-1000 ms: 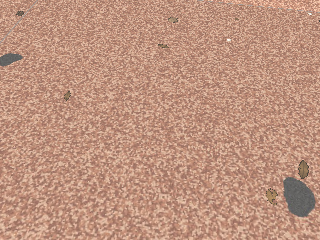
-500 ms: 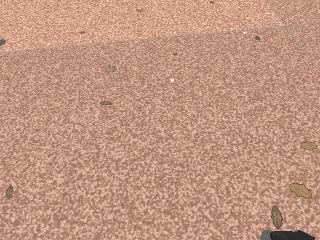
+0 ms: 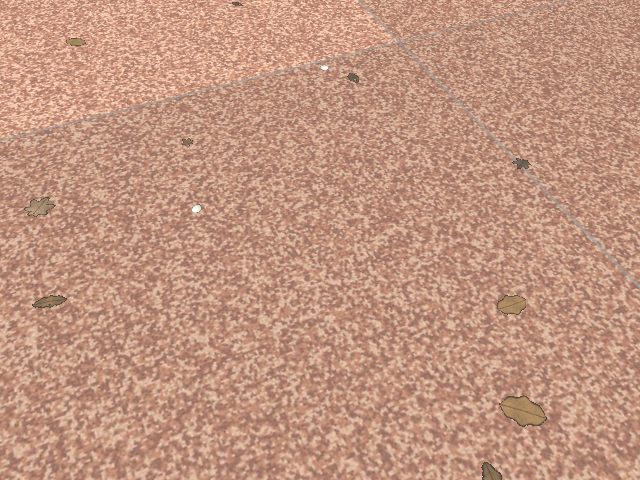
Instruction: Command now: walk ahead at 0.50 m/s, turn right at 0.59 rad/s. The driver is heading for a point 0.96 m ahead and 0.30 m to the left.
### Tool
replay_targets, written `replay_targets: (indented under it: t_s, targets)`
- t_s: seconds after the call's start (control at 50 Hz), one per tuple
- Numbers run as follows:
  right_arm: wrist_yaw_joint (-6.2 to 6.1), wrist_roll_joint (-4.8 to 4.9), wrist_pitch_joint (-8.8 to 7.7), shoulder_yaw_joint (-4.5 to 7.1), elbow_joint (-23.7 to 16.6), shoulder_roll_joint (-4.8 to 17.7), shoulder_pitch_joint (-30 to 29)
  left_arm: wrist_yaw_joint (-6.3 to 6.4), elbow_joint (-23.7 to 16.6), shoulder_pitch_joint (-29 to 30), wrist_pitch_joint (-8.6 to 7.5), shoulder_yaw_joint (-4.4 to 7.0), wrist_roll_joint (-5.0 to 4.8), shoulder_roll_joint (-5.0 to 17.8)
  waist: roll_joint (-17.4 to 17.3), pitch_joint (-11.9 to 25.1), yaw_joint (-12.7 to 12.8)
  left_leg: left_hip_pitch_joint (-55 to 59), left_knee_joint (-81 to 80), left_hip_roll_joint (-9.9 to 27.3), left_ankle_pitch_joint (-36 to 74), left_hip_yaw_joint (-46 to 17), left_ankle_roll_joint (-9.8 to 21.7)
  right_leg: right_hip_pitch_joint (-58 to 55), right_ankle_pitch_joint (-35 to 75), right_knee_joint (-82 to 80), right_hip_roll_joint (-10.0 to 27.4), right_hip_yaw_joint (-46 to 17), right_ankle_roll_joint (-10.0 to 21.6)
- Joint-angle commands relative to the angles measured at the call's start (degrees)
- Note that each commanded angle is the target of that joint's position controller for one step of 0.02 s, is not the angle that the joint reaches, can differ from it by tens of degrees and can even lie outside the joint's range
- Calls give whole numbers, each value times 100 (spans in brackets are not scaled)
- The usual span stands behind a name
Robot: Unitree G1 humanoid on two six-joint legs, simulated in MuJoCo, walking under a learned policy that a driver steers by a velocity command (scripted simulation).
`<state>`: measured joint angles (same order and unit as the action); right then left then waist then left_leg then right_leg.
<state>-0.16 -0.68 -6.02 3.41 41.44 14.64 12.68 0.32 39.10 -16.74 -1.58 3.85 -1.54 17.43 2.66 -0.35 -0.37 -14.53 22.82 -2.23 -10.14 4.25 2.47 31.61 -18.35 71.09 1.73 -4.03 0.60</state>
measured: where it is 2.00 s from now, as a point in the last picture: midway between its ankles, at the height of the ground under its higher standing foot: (281, 362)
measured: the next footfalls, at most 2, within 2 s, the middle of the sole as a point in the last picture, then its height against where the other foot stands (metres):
right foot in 0.34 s outside the picture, level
left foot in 0.86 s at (268, 426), level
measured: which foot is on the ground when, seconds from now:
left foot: down 0.00-0.36, up 0.38-0.84, down 0.86-1.00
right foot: up 0.00-0.32, down 0.34-0.88, up 0.90-1.00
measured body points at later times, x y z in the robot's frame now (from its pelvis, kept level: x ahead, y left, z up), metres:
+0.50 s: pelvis +0.27 -0.06 +0.00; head +0.30 -0.07 +0.44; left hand +0.43 +0.19 -0.10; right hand +0.31 -0.34 -0.14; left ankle +0.19 +0.10 -0.65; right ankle +0.31 -0.16 -0.74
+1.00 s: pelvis +0.53 +0.03 -0.01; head +0.57 +0.06 +0.44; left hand +0.58 +0.33 -0.12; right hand +0.72 -0.20 -0.11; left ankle +0.57 +0.11 -0.74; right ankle +0.48 -0.16 -0.64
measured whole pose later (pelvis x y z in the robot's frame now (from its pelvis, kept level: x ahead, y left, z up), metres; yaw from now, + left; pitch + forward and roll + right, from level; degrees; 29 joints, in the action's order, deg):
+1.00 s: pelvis +0.53 +0.03 -0.01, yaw +17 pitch +2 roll -1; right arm 2.1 0.8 -2.4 4.6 42.1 16.2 12.3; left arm 0.7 43.3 -10.9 -6.3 4.3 -0.7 16.2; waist 0.7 -3.5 -0.6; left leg -22.5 31.7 -4.1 -10.9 0.5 5.3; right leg 24.3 -22.3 69.4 3.9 -1.8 -0.5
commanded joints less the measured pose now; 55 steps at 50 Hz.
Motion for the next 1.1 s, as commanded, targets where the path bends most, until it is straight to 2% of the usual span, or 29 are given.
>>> replay_targets:
  t_s: [0.02,0.1,0.14,0.2,0.26,0.3,0.34,0.36,0.38,0.4,0.42,0.44,0.46,0.48,0.52,0.56,0.68,0.78,0.82,0.84,0.86,0.88,0.9,0.92,0.94,0.96,0.98,1.02,1.1]
  targets:
    - [31,33,-123,150,-126,543,25,-3,-471,30,3,77,-7,159,-782,-80,36,604,-1302,1569,769,-1244,832,1018,345,-106,474,-236,-57]
    - [20,-12,-99,218,67,789,73,-69,-581,527,-27,68,8,157,-619,-151,-39,755,-1370,1522,1596,-511,795,1197,1349,-1192,499,-190,-116]
    - [8,20,-71,214,178,839,239,-135,-659,986,-79,8,46,20,-512,-206,-232,749,-1401,1435,1728,-243,723,885,1869,-2088,431,-10,-37]
    - [44,167,29,198,472,943,727,-236,-874,1676,-162,-70,52,-138,-423,-403,-432,1205,-1384,1545,1804,-333,816,833,1896,-3057,321,338,79]
    - [71,244,165,209,650,1090,1010,-316,-1075,2133,-249,-50,29,-53,-516,-492,-476,1808,-1128,1779,2311,-553,850,800,1421,-3670,167,502,156]
    - [42,261,226,232,713,1232,971,-331,-1056,1842,-291,54,40,175,-774,-214,-174,1970,-611,1783,3494,-574,731,31,1041,-4031,-85,578,293]
    - [-4,284,242,193,729,1212,816,-223,-646,303,-307,315,109,689,-879,779,686,1215,1053,1390,4134,-280,412,-2486,1641,-4351,-178,589,619]
    - [-10,96,187,40,514,812,745,-100,-451,-856,-267,454,233,1187,-210,1803,1069,-290,2945,1013,1917,-109,163,-4548,2309,-3908,1136,-733,1014]
    - [42,115,84,-150,433,187,1449,-84,-457,-800,-265,413,297,1363,1095,2658,569,-2179,4645,149,-2443,-598,-106,-5891,1612,-4499,2448,-3224,1818]
    - [66,287,41,34,532,833,1059,-84,-456,-831,-252,309,272,817,542,2435,868,-2671,5205,369,-2364,-1181,-122,-5501,1155,-4832,2282,-3222,1701]
    - [67,364,53,86,345,911,614,-79,-380,-503,-261,225,197,597,531,1431,733,-3046,5239,597,-1898,-978,-142,-4747,1338,-4978,2048,-2205,1464]
    - [36,299,83,80,326,806,407,-97,-330,-147,-286,162,153,393,219,940,520,-2916,5005,816,-1431,-884,-174,-3923,1540,-5197,1773,-1591,1311]
    - [17,221,145,112,320,761,361,-128,-302,155,-323,131,164,241,243,603,299,-2656,4793,952,-1110,-866,-206,-3214,1594,-5462,1587,-1149,1227]
    - [17,230,246,121,378,653,550,-146,-273,363,-374,111,197,119,308,447,83,-2267,4702,1061,-873,-926,-231,-2690,1554,-5750,1458,-790,1167]
    - [11,253,397,91,383,381,656,-137,-159,550,-476,150,216,123,265,214,-117,-2070,4566,1108,-651,-936,-303,-2158,1632,-6173,1470,-373,1191]
    - [-7,221,470,109,276,371,428,-84,-38,575,-525,200,250,236,157,-29,-158,-2322,4293,1125,-248,-1011,-372,-2041,1866,-6360,1452,78,1148]
    - [190,167,421,31,-37,243,-606,56,236,266,-470,321,217,575,-12,-327,171,-2335,2383,995,1243,-650,-272,-2413,2071,-6386,1302,1185,891]
    - [334,164,454,61,-400,405,-1215,69,447,-6,-309,438,42,833,13,-502,319,-2442,1643,829,448,-262,72,-3354,2529,-5912,1603,1435,715]
    - [338,162,484,168,-420,588,-891,78,454,82,-233,480,-31,999,183,-169,50,-1739,1581,435,-176,118,318,-3538,4430,-5066,1577,1602,572]
    - [325,184,495,291,-283,770,-235,75,442,197,-183,480,-79,1040,139,197,-363,-830,1323,122,-142,321,494,-3411,5187,-4099,1421,1776,438]
    - [251,205,515,511,-13,1178,728,81,429,130,-182,413,-70,897,-43,724,-796,688,1081,-159,183,259,709,-2760,4898,-2743,1142,1900,208]
    - [128,227,551,700,83,1868,1257,101,222,-14,-228,252,153,402,-1220,1081,-747,2269,764,1051,167,-1895,1277,-833,1832,-630,630,1929,-177]
    - [187,187,423,654,-165,2095,974,70,-26,-222,-423,72,189,15,-1874,1996,-292,3405,-369,2093,-1015,-5192,2302,804,-1658,823,-465,544,-364]
    - [245,160,336,493,-220,1529,990,5,-104,435,-578,177,-33,547,-1034,1842,-664,3399,-764,2078,-1213,-4950,1978,1436,-1339,1051,-163,-166,-223]
    - [241,162,271,418,-176,1251,839,-16,-175,695,-659,164,-113,563,-941,1172,-584,2803,-689,1902,-920,-4114,1758,1659,-866,774,63,-77,-65]
    - [224,182,247,360,-219,1066,460,41,-105,719,-694,158,25,502,-475,765,-326,1981,-618,1637,-337,-3440,1537,1381,-424,260,331,-82,-13]
    - [198,157,241,292,-288,843,145,79,-61,704,-666,213,164,585,-501,553,-118,1311,-657,1442,315,-2955,1421,963,-162,-204,479,-96,-21]
    - [145,92,225,268,-423,798,-20,57,-62,582,-533,241,205,551,-580,501,86,723,-855,1272,979,-2650,1439,487,106,-594,526,-93,-102]
    - [-30,121,245,341,-352,1062,149,84,-204,1045,-393,150,274,280,-480,197,78,134,-717,950,2980,-1834,1274,381,852,-1870,236,155,-424]
Keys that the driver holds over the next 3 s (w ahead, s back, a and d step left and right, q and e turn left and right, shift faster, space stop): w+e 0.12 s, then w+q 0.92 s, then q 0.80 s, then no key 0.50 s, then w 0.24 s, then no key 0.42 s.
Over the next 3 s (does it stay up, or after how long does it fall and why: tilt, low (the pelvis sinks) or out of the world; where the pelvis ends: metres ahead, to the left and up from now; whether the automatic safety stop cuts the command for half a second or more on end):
stays up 0.84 0.22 -0.01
